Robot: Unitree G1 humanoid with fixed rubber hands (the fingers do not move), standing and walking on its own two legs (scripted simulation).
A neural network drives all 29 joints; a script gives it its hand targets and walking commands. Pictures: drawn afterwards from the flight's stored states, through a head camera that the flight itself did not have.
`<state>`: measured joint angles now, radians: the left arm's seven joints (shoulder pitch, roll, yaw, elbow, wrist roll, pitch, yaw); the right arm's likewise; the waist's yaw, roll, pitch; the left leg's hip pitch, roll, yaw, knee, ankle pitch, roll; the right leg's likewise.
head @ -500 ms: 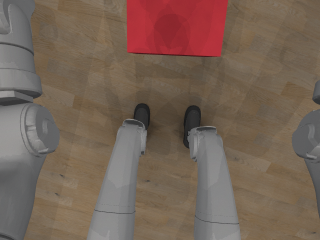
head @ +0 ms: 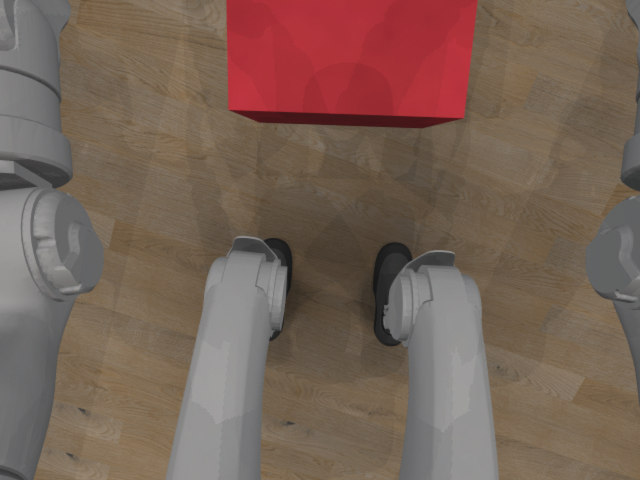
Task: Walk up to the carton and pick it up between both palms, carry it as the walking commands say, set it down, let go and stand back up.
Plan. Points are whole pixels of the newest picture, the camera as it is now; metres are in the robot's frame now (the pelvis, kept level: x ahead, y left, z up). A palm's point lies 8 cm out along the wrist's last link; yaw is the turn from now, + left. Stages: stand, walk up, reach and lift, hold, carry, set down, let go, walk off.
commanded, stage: reach and lift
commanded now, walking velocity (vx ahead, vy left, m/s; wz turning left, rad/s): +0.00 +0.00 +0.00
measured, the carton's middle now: (346, 32) +0.59 +0.01 -0.39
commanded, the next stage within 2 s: none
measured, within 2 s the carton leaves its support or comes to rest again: neither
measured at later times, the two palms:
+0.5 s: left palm (135, 4) +0.56 +0.25 -0.26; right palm (541, 2) +0.59 -0.20 -0.26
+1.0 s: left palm (158, 23) +0.56 +0.26 -0.32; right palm (512, 27) +0.59 -0.20 -0.33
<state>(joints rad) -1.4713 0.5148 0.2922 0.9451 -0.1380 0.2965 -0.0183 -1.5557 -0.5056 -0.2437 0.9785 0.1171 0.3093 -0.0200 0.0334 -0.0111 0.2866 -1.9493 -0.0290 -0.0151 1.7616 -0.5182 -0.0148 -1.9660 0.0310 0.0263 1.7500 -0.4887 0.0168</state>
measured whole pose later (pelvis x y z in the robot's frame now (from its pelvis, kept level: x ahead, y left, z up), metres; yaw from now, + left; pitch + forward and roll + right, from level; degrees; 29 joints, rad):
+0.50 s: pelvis +0.00 +0.00 -0.12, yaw +0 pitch +32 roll +0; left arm -1.57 0.53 0.18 1.02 -0.23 0.22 0.03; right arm -1.62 -0.54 -0.15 1.05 0.21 0.23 -0.05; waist 0.04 -0.01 0.52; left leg -2.14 -0.03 -0.01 2.20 -0.61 -0.02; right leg -2.16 0.03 0.02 2.18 -0.59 0.02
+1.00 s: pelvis +0.01 +0.00 -0.16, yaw +1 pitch +32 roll +0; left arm -1.51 0.53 0.14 1.09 -0.27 0.13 0.04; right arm -1.55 -0.50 -0.11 1.09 0.23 0.14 -0.08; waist 0.03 0.00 0.52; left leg -2.23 0.00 0.01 2.35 -0.68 0.00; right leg -2.25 0.01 0.01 2.34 -0.65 0.01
